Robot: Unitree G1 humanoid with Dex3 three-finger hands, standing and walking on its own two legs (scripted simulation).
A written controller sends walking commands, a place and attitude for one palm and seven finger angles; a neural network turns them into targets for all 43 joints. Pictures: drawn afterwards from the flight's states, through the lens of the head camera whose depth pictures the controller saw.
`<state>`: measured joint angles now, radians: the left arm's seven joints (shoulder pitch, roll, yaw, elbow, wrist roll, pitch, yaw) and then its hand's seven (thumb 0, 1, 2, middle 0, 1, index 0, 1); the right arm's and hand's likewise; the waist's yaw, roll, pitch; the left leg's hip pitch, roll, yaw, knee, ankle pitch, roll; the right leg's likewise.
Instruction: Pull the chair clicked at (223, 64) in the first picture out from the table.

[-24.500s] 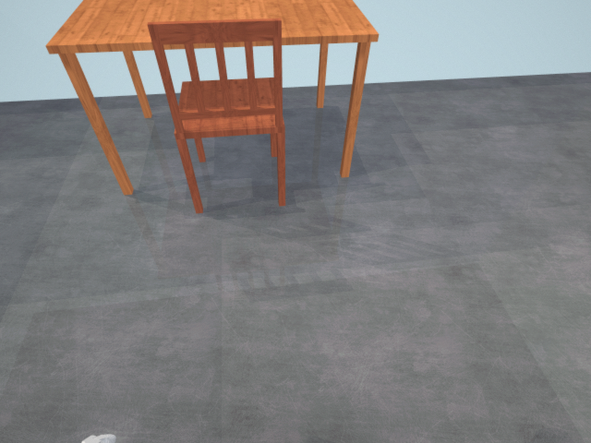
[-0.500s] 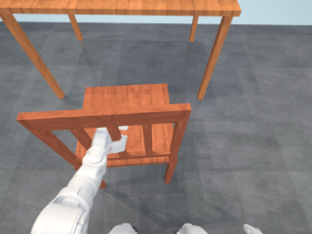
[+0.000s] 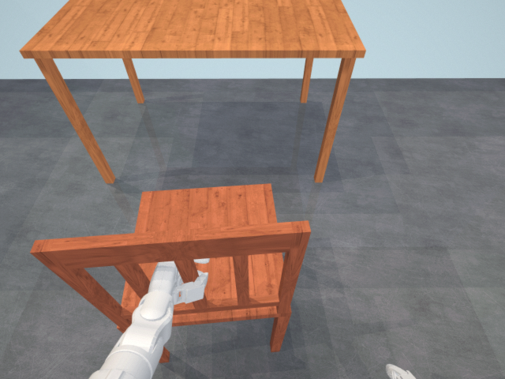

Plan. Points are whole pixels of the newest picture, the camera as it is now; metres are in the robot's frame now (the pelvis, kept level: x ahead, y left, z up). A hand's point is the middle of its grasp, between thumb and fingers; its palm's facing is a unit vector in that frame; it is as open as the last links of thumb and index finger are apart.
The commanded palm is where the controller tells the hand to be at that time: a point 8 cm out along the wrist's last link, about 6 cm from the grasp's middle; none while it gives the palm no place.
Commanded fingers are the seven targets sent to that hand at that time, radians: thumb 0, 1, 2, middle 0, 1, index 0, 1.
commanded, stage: stop walking, hand still on the chair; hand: left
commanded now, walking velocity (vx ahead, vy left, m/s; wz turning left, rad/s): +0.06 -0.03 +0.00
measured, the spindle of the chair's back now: (193, 283) +0.31 +0.13 -0.11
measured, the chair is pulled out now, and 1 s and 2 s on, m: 0.66 0.69 0.69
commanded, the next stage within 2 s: open the thumb and straighten the fingers in 0.66 s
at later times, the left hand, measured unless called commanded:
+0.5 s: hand (192, 303) +0.25 +0.12 -0.07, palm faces -0.02 -0.99 -0.15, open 5.8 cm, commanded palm +0.23 +0.17 -0.05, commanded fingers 0.00 0.90 0.90 -0.50 -1.45 -0.50 -1.45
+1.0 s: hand (190, 298) +0.26 +0.12 -0.06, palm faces -0.03 -0.99 -0.11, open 7.8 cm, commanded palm +0.23 +0.17 -0.04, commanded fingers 0.00 -0.55 0.20 -0.43 -1.23 -0.43 -1.23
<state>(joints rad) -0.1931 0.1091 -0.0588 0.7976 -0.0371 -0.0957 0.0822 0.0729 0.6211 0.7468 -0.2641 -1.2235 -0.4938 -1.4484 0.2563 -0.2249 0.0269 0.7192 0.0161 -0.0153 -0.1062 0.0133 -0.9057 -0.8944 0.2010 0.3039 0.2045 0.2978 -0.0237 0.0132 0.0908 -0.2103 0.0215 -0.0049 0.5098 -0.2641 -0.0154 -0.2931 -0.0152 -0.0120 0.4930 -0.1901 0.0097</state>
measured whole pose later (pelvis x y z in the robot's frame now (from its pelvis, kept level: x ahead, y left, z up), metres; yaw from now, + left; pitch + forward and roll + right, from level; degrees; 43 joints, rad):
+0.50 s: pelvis +0.03 +0.00 +0.01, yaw +0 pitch -1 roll +0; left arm 0.13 0.10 -0.12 0.53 -0.02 -0.10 0.10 0.08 0.61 0.78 -0.27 -1.23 -0.49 -1.45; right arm 0.20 -0.22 0.03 0.68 0.00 -0.04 -0.11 0.01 -0.90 -0.89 0.20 0.30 0.21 0.30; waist -0.01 0.02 0.02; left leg -0.14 0.02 0.01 0.43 -0.27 -0.02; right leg -0.24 -0.02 0.00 0.43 -0.18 0.01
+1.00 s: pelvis +0.04 +0.00 -0.01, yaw +1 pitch +5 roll +0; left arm 0.20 0.14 -0.11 0.30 -0.06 0.03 0.06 0.03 0.27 0.60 -0.38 -1.36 -0.49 -1.45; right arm 0.23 -0.23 0.02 0.61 0.04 -0.09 -0.05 0.02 -0.90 -0.89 0.20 0.30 0.21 0.30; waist -0.04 0.02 -0.06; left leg -0.37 0.01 -0.02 0.64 -0.37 -0.01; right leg -0.45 -0.03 -0.02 0.63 -0.27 0.01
